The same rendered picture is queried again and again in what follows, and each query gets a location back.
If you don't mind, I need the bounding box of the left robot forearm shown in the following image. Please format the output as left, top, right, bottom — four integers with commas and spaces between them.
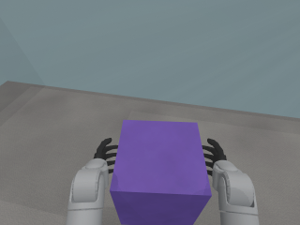
66, 158, 109, 225

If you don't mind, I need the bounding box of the right robot forearm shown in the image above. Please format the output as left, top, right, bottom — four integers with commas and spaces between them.
212, 159, 260, 225

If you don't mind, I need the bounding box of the robot left hand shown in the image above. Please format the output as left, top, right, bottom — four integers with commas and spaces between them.
94, 138, 118, 173

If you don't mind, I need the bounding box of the robot right hand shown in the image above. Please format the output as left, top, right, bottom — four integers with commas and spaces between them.
202, 138, 227, 176

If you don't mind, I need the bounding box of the carton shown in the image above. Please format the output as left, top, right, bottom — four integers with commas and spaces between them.
110, 120, 212, 225

